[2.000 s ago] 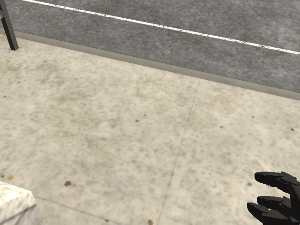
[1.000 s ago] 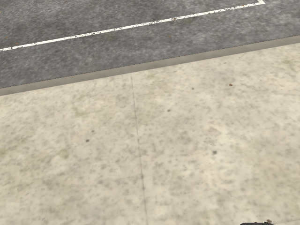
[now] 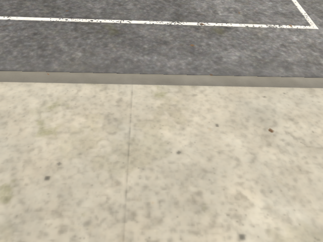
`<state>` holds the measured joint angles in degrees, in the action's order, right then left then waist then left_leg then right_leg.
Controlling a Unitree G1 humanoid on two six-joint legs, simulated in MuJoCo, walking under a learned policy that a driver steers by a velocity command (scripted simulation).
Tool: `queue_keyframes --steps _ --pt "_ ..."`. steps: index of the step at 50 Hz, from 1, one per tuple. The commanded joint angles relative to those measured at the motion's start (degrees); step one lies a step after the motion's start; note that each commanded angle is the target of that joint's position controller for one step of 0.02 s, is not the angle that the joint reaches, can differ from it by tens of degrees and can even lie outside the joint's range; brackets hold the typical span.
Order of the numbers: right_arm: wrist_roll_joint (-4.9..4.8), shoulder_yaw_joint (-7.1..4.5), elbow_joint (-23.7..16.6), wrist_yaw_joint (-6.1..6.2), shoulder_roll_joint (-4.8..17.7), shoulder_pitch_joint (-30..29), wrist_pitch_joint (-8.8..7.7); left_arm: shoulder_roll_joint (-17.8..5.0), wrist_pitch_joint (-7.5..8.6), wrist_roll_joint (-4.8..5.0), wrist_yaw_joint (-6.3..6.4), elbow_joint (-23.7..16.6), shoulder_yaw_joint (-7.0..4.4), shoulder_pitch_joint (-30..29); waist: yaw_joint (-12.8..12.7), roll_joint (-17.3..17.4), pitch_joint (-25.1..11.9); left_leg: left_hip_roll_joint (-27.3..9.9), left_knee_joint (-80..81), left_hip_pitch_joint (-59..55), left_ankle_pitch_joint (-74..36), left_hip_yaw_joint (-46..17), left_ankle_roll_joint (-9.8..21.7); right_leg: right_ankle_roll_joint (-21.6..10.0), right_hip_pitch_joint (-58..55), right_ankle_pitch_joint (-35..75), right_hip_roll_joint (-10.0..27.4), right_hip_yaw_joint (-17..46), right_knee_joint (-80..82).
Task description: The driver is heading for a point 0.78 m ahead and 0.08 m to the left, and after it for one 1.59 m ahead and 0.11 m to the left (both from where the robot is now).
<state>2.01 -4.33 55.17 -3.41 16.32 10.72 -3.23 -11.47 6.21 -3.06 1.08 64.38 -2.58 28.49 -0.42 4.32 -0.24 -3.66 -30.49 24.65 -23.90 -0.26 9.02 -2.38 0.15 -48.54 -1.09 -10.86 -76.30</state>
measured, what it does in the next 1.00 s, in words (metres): goes down: left foot 0.21 m lower, then right foot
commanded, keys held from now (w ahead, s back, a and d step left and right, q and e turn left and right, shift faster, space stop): w+q+shift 0.22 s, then w+shift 0.38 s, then w+e+shift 0.40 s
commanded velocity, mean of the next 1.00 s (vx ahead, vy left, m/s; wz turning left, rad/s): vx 0.99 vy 0.00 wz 0.16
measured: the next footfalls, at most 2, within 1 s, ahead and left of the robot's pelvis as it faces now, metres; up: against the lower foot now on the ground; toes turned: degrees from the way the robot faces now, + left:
left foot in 0.02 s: +0.13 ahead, +0.06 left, -0.21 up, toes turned +0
right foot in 0.34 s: +0.53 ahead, -0.08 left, -0.21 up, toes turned +18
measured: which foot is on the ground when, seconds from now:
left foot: up 0.00-0.00, down 0.02-0.36, up 0.38-0.72, down 0.74-1.00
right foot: down 0.00-0.00, up 0.02-0.32, down 0.34-0.76, up 0.78-1.00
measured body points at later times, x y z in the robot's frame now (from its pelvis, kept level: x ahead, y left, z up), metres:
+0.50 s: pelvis +0.46 +0.03 -0.06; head +0.46 +0.03 +0.39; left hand +0.43 +0.30 -0.19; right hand +0.62 -0.20 -0.18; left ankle +0.35 +0.12 -0.68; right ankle +0.49 -0.09 -0.79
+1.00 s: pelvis +0.90 +0.21 -0.05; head +0.92 +0.21 +0.40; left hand +1.01 +0.49 -0.16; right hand +0.93 -0.06 -0.18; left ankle +0.81 +0.28 -0.79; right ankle +0.98 +0.09 -0.69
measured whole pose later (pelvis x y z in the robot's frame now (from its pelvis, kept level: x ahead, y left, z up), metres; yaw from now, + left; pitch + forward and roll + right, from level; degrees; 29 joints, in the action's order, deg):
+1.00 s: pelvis +0.90 +0.21 -0.05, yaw +5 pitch +1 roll +2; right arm 1.0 -3.3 51.7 -0.2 14.4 23.8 -6.8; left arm -16.9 1.3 -1.1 -2.6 45.1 -4.1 11.0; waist 1.6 -2.6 0.3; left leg 2.1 -19.1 2.2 18.1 11.1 2.4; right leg -6.5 42.4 -7.7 5.7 -1.5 -69.6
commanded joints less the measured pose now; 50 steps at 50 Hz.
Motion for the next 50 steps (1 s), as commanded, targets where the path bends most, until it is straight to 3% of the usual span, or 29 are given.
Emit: queue_keyframes --steps 1,2,3,5,6,9,11,14,16,17,18,19,20,21,22,24,28,30,32,35,36,37,38,39,40,42,44,47,50 --pt "-0.03 -3.18 7.02 -0.11 7.46 25.78 0.86 -6.28 -0.81 -1.9 0.33 -5.98 -1.55 -12.87 15.48 8.41 3.83 0.8 7.37 -33.41 6.96 0.0 5.24 -3.4 32.26 13.14 -1.11 1.06 -37.98" --pt "0.76 -2.07 7.66 0.38 8.58 25.66 0.08 -5.01 0.29 -1.25 -0.14 -11.67 -0.82 -10.19 6.43 17.28 6.45 -2.06 -10.35 -45.66 -12.72 -10.43 5.5 -4.56 56.47 10.2 -0.53 6.88 -36.7" --pt "0.12 -1.59 7.55 1.06 7.42 27.62 -0.33 -5.89 1.2 -1.64 -0.43 -13.03 0.07 -12.11 8.37 12.5 1.44 -4.82 -7.84 -53.0 -8.05 -18.79 8.5 -4.39 64.57 15.57 1.57 9.13 -29.23" --pt "0.38 -2.06 5.82 3.88 8.81 23.19 -0.95 -5.21 2.4 -0.73 -1.23 -15.78 0.66 -17.51 6.54 5.07 -5.43 -14.0 5.27 -45.36 37.5 -43.5 14.31 -2.62 65.45 21.88 5.59 17.37 -14.01" --pt "0.97 -1.35 4.02 5.09 6.9 18.21 -1.8 -6.06 1.09 -1.46 -1.67 -16.6 0.36 -23.41 3.55 -1.44 0.59 -12.78 6.59 -28.36 34.37 -45.27 13.89 1.15 58.56 24.6 6.72 17.82 -4.11" --pt "0.46 -0.8 0.06 5.42 6.15 14.07 -2.51 -4.76 -1.49 -0.43 -2.4 -20.24 1.28 -28.77 0.2 -1.77 3.66 -8.58 9.85 -7.36 29.7 -39.49 14.56 4.88 44.14 30.02 6.43 17.97 13.64" --pt "-0.72 -1.11 -1.6 4.5 5.71 12.02 -2.19 -4.2 -1.1 0.41 -2.5 -21.63 2.22 -32.5 0.57 -0.05 4.16 -2.56 12.78 1.05 24.54 -30.95 11.45 4.72 30.89 38.38 3.67 13.79 25.22" --pt "-2.22 -1.23 -1.03 3.11 4.6 13.78 -2.8 -2.93 -0.87 2.37 -1.75 -20.59 2.5 -28.19 -0.28 -1.82 4.11 1.81 9.04 3.91 13.48 -22.19 5.45 3.16 11.59 45.66 -0.63 7.84 37.22" --pt "-2.62 -1.78 -0.7 2.23 7.24 14.15 -3.61 -6.79 -0.82 1.83 -0.61 -16.82 0.4 -14.89 -7.15 -6.69 -2.99 3.98 -8.23 -3.07 -4.86 -17.14 2.36 0.59 -1.54 42.06 -3.45 6.68 41.74" --pt "-2.27 -1.63 -1.54 2.05 6.82 11.12 -4.46 -10.44 -0.44 1.6 -0.14 -14.28 -1.11 -3.31 -13.46 -5.36 -8.31 5.37 -23.37 -0.43 -4.28 -15.53 1.14 -1.14 -10.95 35.82 1.01 12.1 40.78" --pt "-2.49 -0.25 -3.06 1.79 -1.02 11.14 -4.96 -15.12 -0.61 0.78 0.14 -12.4 -2.53 6.11 -14.58 -13.86 -14.9 11.37 -47.42 7.24 31.69 -11.42 -0.47 -5.27 -18.5 14.08 15.47 34.72 46.28" --pt "-3.8 -0.04 -5.69 1.63 -1.93 17.15 -4.73 -15.1 -1.27 0.61 -0.38 -11.8 -3.05 1.1 -6.15 -27.48 -14.89 12.2 -53.14 16.52 46.44 -9.42 -0.32 -8.99 -17.4 -1.15 22.55 65.46 63.84" --pt "-2.18 -0.15 -5.81 2.04 0.18 13.36 -3.53 -9.78 -1.33 0.6 -0.77 -14.76 -2.55 -9.81 -3.39 -18.45 -2.64 7.55 -53.34 22.46 42.39 -8.51 0.33 -10.69 -9.12 -9.69 20.99 61.29 63.97" --pt "-0.92 0.01 -6.76 1.78 -0.38 8.61 -2.91 -6.22 -1.0 0.68 -1.04 -15.16 -2.06 -12.64 -3.33 -10.08 3.33 5.65 -50.66 23.32 40.11 -8.16 0.23 -10.65 -2.03 -0.83 19.0 51.84 62.17" --pt "-0.47 0.09 -7.99 1.72 -1.45 6.2 -2.61 -3.91 -0.67 0.58 -1.29 -13.89 -1.4 -11.58 -2.49 -6.56 4.49 4.54 -47.68 21.39 39.85 -8.34 -0.05 -9.83 2.27 8.21 16.69 44.91 61.68" --pt "0.79 0.67 -11.0 0.94 -3.4 2.41 -1.92 -2.55 0.72 0.93 -0.83 -10.44 -0.55 -7.29 -0.61 -8.91 5.88 3.13 -43.3 20.78 40.32 -9.3 -1.2 -8.5 6.13 19.31 13.71 35.92 63.22" --pt "0.7 1.67 -18.29 0.15 -1.64 -9.62 -1.62 -4.86 1.95 2.16 -0.68 -10.05 -0.67 -6.66 0.93 -9.01 7.32 1.07 -29.17 22.85 35.82 -3.31 -3.71 -8.33 8.53 37.24 11.68 24.35 71.03" --pt "0.16 2.61 -20.27 -0.92 -1.9 -13.71 -1.62 -5.58 2.2 2.67 -1.07 -10.98 -0.85 -7.5 1.04 -7.41 7.61 0.21 -13.87 12.07 25.83 1.45 -3.92 -7.07 14.28 42.93 8.39 16.85 75.18" --pt "-0.44 3.01 -20.86 -1.24 -2.21 -15.28 -1.47 -8.15 2.33 3.52 -1.44 -10.65 -1.26 -4.44 0.54 -7.49 7.32 1.58 -7.92 -0.4 19.69 3.63 -3.61 -7.43 17.2 50.63 10.22 16.67 78.98" --pt "-0.08 1.39 -18.87 0.75 2.84 -8.44 -1.22 -13.43 1.77 3.24 -1.43 -10.84 -2.0 -1.94 4.32 -7.8 0.34 5.57 -3.89 -9.92 25.59 3.61 -3.23 -5.96 5.0 81.32 11.93 15.24 64.6" --pt "0.02 0.47 -15.76 1.8 4.84 1.69 -1.3 -15.32 1.04 2.56 -1.02 -10.88 -2.43 -2.11 9.47 -7.81 -5.37 7.19 -2.88 -20.65 30.26 3.48 -3.07 -4.97 5.62 85.56 10.91 14.17 50.94" --pt "0.67 -0.63 -12.93 2.85 7.58 12.02 -1.48 -15.34 0.56 2.08 -0.81 -11.38 -2.53 -2.04 14.09 -7.27 -10.77 3.8 -3.99 -34.15 33.59 1.34 -3.21 -4.36 13.41 77.98 8.7 13.92 34.87" --pt "2.26 -1.64 -12.19 4.07 12.93 19.75 -1.85 -7.57 0.3 0.75 -1.06 -13.33 -0.97 -0.35 14.1 2.76 -18.36 -10.9 -3.99 -44.83 54.49 -14.77 -3.78 -4.78 24.12 45.02 4.37 13.52 11.26" --pt "2.6 -1.83 -13.38 3.62 14.97 16.69 -2.03 -2.49 0.4 5.37 -1.34 -15.47 -0.07 7.91 7.36 17.28 -27.8 -23.51 12.04 -49.39 68.74 -46.39 -0.56 -4.67 35.07 23.4 -1.22 16.73 -5.31" --pt "1.86 -1.57 -13.95 3.36 10.8 10.34 -1.63 -7.6 -0.07 4.52 -0.87 -15.49 -1.21 2.13 6.12 8.76 -18.85 -20.39 16.62 -41.93 71.38 -44.41 -0.94 -5.52 40.94 29.92 2.06 16.26 -8.38" --pt "1.31 0.04 -12.98 3.1 4.22 5.04 -2.61 -6.96 -0.78 3.12 -1.72 -16.39 -1.18 -5.59 4.03 -2.27 -4.76 -15.85 15.84 -26.01 50.32 -25.01 -1.45 -5.3 40.59 36.22 6.24 15.58 -2.76" --pt "0.35 0.63 -10.84 3.31 1.94 5.82 -3.4 -4.3 -2.65 1.98 -2.88 -16.77 -0.89 -5.79 0.87 -0.98 -1.48 -12.52 17.49 -19.62 39.63 -13.68 -2.85 -4.74 38.69 35.99 8.25 15.24 -0.47" --pt "-1.66 1.35 -7.55 2.96 -1.37 8.6 -4.49 -3.08 -4.95 1.79 -3.69 -19.83 -0.93 -12.4 -0.06 -0.9 3.01 -9.08 19.74 -19.29 24.1 -1.16 -5.96 -4.39 43.65 37.79 9.32 13.65 1.62" --pt "-1.16 1.49 -6.57 3.14 -1.08 9.02 -5.3 -2.47 -5.09 1.78 -4.6 -24.17 0.09 -19.78 -0.93 -0.42 5.96 -7.18 22.71 -17.28 12.18 8.07 -6.49 -4.11 44.25 46.48 8.37 9.32 10.01"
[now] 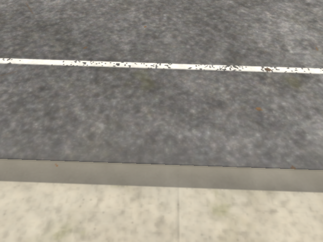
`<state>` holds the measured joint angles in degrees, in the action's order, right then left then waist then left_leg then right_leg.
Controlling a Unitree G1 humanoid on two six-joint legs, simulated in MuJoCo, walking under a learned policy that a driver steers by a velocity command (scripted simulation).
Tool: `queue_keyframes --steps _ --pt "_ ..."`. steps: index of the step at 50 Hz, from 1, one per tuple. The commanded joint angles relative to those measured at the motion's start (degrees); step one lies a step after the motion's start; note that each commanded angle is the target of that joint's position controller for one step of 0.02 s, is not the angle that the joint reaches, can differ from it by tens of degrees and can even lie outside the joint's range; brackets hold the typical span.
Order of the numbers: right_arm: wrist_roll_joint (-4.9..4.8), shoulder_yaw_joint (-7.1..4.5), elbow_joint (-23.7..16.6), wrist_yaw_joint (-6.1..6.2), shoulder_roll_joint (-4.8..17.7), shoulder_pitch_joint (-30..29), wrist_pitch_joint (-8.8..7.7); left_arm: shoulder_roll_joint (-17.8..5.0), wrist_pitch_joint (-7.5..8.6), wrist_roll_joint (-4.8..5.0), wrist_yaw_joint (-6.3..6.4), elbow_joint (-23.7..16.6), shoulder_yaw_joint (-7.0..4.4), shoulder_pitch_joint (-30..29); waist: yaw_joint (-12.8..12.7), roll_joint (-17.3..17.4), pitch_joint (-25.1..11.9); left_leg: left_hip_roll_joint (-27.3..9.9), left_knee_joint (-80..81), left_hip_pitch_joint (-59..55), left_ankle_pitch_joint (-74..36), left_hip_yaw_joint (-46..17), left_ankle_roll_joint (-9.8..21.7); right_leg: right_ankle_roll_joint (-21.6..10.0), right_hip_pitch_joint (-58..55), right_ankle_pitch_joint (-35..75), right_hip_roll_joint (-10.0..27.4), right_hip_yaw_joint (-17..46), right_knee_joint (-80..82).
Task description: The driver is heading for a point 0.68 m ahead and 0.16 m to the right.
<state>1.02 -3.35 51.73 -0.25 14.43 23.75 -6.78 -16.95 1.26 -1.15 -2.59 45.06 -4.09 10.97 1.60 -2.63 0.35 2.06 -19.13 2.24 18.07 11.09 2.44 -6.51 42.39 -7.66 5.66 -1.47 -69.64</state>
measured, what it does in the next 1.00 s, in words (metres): walks ahead, turning right: right foot, then left foot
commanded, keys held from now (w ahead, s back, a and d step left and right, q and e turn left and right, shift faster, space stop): w+e+shift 0.44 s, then w+shift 0.08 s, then shift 0.48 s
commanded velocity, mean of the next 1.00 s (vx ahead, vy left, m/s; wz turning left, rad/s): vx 0.72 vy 0.00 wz -0.60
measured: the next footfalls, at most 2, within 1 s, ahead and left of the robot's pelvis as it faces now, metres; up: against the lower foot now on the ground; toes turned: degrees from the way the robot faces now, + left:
right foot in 0.20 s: +0.38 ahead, -0.05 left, +0.00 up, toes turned -16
left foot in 0.62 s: +0.84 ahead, -0.05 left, +0.00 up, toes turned -33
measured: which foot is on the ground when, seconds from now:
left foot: down 0.00-0.20, up 0.22-0.60, down 0.62-1.00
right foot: up 0.00-0.18, down 0.20-0.64, up 0.66-1.00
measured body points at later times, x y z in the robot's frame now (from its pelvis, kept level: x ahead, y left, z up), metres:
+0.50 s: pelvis +0.46 -0.05 +0.00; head +0.49 -0.06 +0.45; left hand +0.54 +0.22 -0.13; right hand +0.63 -0.34 -0.05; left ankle +0.73 +0.06 -0.67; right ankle +0.34 -0.04 -0.74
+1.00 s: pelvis +0.75 -0.12 +0.00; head +0.78 -0.14 +0.45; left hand +1.04 -0.05 -0.10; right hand +0.60 -0.33 -0.13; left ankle +0.80 -0.03 -0.74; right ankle +0.78 -0.26 -0.71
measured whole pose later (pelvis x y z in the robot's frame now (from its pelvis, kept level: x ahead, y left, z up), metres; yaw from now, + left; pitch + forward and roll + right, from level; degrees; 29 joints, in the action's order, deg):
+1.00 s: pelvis +0.75 -0.12 +0.00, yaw -35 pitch +1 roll +2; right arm 0.4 -0.8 49.4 -1.2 14.0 22.8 -3.8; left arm -13.1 0.5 -1.8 -1.2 40.9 0.3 4.9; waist 4.3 -2.4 3.1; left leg 1.9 -22.1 10.3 12.5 5.2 1.9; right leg -2.0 28.5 -6.9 -1.0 2.5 -37.1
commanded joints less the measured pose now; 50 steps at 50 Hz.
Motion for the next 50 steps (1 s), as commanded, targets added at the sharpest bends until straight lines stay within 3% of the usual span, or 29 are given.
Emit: queue_keyframes --steps 1,4,6,7,9,10,11,12,13,14,16,19,22,26,28,29,30,31,32,33,34,35,36,37,39,41,43,45,50 --pt "0.04 0.52 -3.01 0.1 1.07 -3.83 -1.69 2.53 -0.07 0.12 -1.1 -5.23 1.73 -3.79 -2.95 4.84 5.74 -11.17 11.64 4.22 -33.71 -0.37 -0.68 -0.36 1.31 7.79 0.25 -2.13 6.55" --pt "-0.11 0.26 -2.33 1.28 4.75 -2.46 -1.72 1.68 0.1 0.22 -2.04 -7.77 2.52 -8.75 -3.46 3.21 7.63 -11.41 11.97 2.05 -51.4 5.17 -2.52 -2.56 -5.9 12.77 -2.93 -8.34 22.34" --pt "-0.07 -0.4 -2.55 2.59 8.51 -0.65 -1.06 -0.49 0.08 0.24 -2.12 -7.15 2.16 -6.86 -5.13 5.79 4.01 -12.86 5.02 -3.0 -71.42 6.05 -3.24 -3.9 -13.45 12.23 -7.51 -11.75 26.16" --pt "0.15 -0.95 -3.18 3.3 10.61 -1.49 -0.35 -2.33 -0.11 0.32 -1.9 -5.94 1.63 -2.09 -8.11 7.9 1.08 -14.17 -1.28 -4.67 -80.06 5.59 -3.42 -4.6 -18.75 9.6 -9.34 -11.99 26.49" --pt "1.03 -2.04 -5.59 3.75 13.83 -7.44 1.67 -7.56 -0.45 0.3 -0.73 -0.37 -0.93 18.58 -18.53 8.82 -7.87 -16.3 -27.66 0.23 -83.59 3.02 -2.31 -8.0 -39.31 2.63 -11.02 -7.46 27.63" --pt "0.96 -2.4 -6.13 2.87 13.61 -9.63 2.56 -9.78 -0.39 0.94 0.56 2.14 -2.64 25.45 -21.23 3.02 -9.5 -10.9 -51.38 8.69 -55.09 3.43 -1.63 -10.82 -49.72 0.53 -9.64 -2.21 33.64" --pt "2.06 0.07 -8.58 1.37 3.89 -11.11 1.92 -11.93 -0.88 1.89 1.56 2.42 -3.32 18.98 -13.5 -11.2 -2.43 0.28 -73.6 30.11 6.77 0.83 -1.91 -12.48 -52.85 7.78 -4.43 8.47 30.27" --pt "0.58 0.94 -15.46 1.07 2.97 -5.8 0.79 -16.76 -1.33 0.13 1.63 -0.84 -3.91 14.61 -6.48 -12.51 -13.15 1.45 -82.88 46.43 11.83 -11.12 -3.39 -23.84 -64.76 -1.57 5.12 36.7 40.49" --pt "1.3 1.4 -16.55 0.78 5.53 -8.93 -0.93 -14.59 -1.41 -0.3 2.17 -2.82 -3.98 13.6 -8.11 -3.32 -12.19 -1.06 -78.15 51.14 7.76 -16.56 -2.66 -23.49 -62.3 -18.88 9.43 49.3 54.26" --pt "1.2 1.21 -16.06 0.54 7.39 -11.2 -1.61 -10.2 -1.06 -0.51 2.7 -2.12 -3.01 12.36 -5.8 5.2 -2.88 -3.94 -70.72 50.68 3.22 -16.92 -2.42 -19.92 -52.25 -21.68 8.83 47.16 58.38" --pt "2.87 1.67 -15.98 0.58 6.57 -11.97 -0.1 -8.61 0.73 0.08 3.06 -2.03 -2.22 9.44 -0.64 9.24 2.45 -7.05 -61.87 42.67 2.49 -16.76 -3.91 -16.39 -36.27 -10.38 3.67 36.76 57.91" --pt "3.33 2.45 -18.23 0.18 5.18 -15.96 3.29 -7.98 3.21 0.9 2.71 -2.41 -1.48 8.73 1.01 9.05 5.18 -9.74 -47.89 35.62 1.71 -14.24 -6.57 -15.01 -21.56 -3.2 -2.48 27.04 60.15" --pt "1.59 3.67 -22.05 -0.83 2.95 -25.89 3.34 -8.5 3.77 1.04 2.25 -2.48 -1.96 10.4 -2.64 5.56 5.83 -8.31 -29.3 28.66 -14.84 -11.58 -6.78 -11.4 -18.35 6.66 -7.29 21.55 60.28" --pt "0.64 3.76 -22.27 -1.13 3.11 -29.06 2.78 -8.34 4.09 1.75 1.79 -0.51 -2.05 15.49 -7.29 1.31 2.41 -5.19 -15.02 23.73 -27.28 -9.59 -3.27 -7.57 -31.36 20.76 -4.69 20.22 58.59" --pt "1.59 2.98 -21.43 -0.53 4.63 -26.83 2.1 -8.88 3.81 1.38 2.55 0.69 -2.11 17.19 -7.03 0.65 1.07 -1.76 -9.61 21.46 -24.5 -8.81 -1.52 -4.7 -40.29 38.21 -4.09 19.59 50.9" --pt "1.96 2.09 -19.94 0.08 6.48 -21.92 1.55 -10.1 3.8 1.04 2.94 1.11 -2.28 17.5 -4.98 -0.41 -2.03 0.8 -8.58 17.32 -22.09 -8.49 -0.66 -2.84 -44.17 48.1 -3.83 19.79 44.13" --pt "1.82 1.26 -17.9 0.66 8.01 -13.99 0.74 -11.52 3.82 1.01 3.09 0.85 -2.56 15.4 -0.11 -1.44 -5.48 0.14 -5.45 9.66 -25.52 -9.15 0.13 -0.67 -44.47 50.31 -4.45 18.61 33.85" --pt "2.13 0.42 -15.43 1.3 10.46 -4.67 -0.05 -10.02 4.04 1.16 3.12 -0.42 -2.32 12.63 4.65 -1.61 -9.85 -5.24 -6.71 -2.51 -30.61 -12.52 1.11 0.87 -37.43 40.01 -6.64 17.86 21.67" --pt "3.3 -0.39 -14.31 1.5 14.82 2.77 -0.37 -2.41 4.02 1.56 3.27 -2.41 -0.66 16.15 3.81 12.0 -19.17 -22.87 -16.96 -20.53 -62.35 -26.34 5.85 2.84 -23.34 -5.74 -12.74 11.68 -0.34" --pt "2.54 -1.46 -13.36 0.08 16.23 3.52 0.16 -3.4 3.58 3.95 4.01 -2.89 -0.34 22.43 1.86 22.01 -31.29 -32.14 -14.61 -32.56 -73.2 -48.35 15.17 4.64 -10.32 -26.35 -17.6 10.42 -16.54" --pt "1.17 -0.99 -15.47 -0.25 11.42 -0.9 0.86 -6.32 2.8 1.72 4.39 -1.57 -0.43 18.51 2.01 10.2 -28.86 -28.28 -11.6 -25.42 -63.33 -43.09 13.61 4.3 -8.76 -19.99 -12.67 11.25 -15.93" --pt "0.81 0.46 -15.0 -0.35 6.22 -5.14 0.87 -5.84 2.66 1.29 3.85 -2.49 -0.2 12.19 1.91 7.39 -19.46 -23.79 -9.14 -17.33 -58.44 -34.96 11.41 4.84 -6.89 -16.83 -10.91 10.03 -11.54" --pt "0.96 1.2 -13.58 -0.28 4.08 -5.78 0.93 -5.01 2.36 0.78 3.2 -3.44 0.1 8.21 1.53 5.07 -13.0 -20.92 -6.72 -11.02 -55.72 -30.32 10.05 4.95 -4.97 -17.03 -9.78 9.27 -8.47" --pt "0.57 1.42 -12.04 0.05 3.92 -4.24 0.71 -3.75 1.53 -0.19 2.45 -4.17 0.35 6.85 1.06 5.73 -9.08 -19.44 -5.05 -5.9 -57.26 -27.56 9.26 4.9 -5.64 -16.8 -8.88 9.76 -5.11" --pt "-0.33 1.17 -9.94 0.0 5.05 -3.89 0.3 -1.63 -0.2 -1.18 1.69 -4.13 0.88 8.57 -1.94 6.15 -6.24 -18.04 -1.35 2.99 -57.43 -23.56 8.86 5.36 -10.51 -16.1 -8.74 9.01 0.41" --pt "0.05 0.92 -9.41 -0.15 6.86 -5.92 -0.01 -0.83 -0.76 -1.22 1.44 -4.69 1.3 8.77 -3.97 7.84 -6.87 -17.57 0.49 7.47 -59.85 -20.09 9.92 5.82 -13.06 -13.41 -9.37 7.75 5.97" --pt "0.23 1.23 -8.94 -0.51 6.56 -8.14 0.32 -0.13 -0.88 -0.96 1.31 -5.1 2.03 7.2 -5.27 8.95 -6.68 -14.2 1.43 11.89 -58.94 -13.95 8.05 5.54 -18.0 -7.54 -8.57 5.52 16.13" --pt "-0.2 1.2 -8.36 -0.85 6.58 -8.34 0.86 0.24 -1.01 -0.51 1.13 -5.07 2.84 4.33 -4.35 11.0 -6.36 -11.77 2.33 14.26 -53.53 -10.51 6.79 5.22 -23.29 -0.34 -7.93 2.96 24.41" --pt "-1.02 0.86 -6.07 -0.63 7.44 -4.5 2.8 -0.26 -0.15 -0.85 1.9 -4.87 3.41 0.53 -2.61 9.02 -3.8 -12.77 -2.62 11.77 -39.66 -12.44 5.26 3.61 -28.89 3.85 -7.07 1.67 37.67"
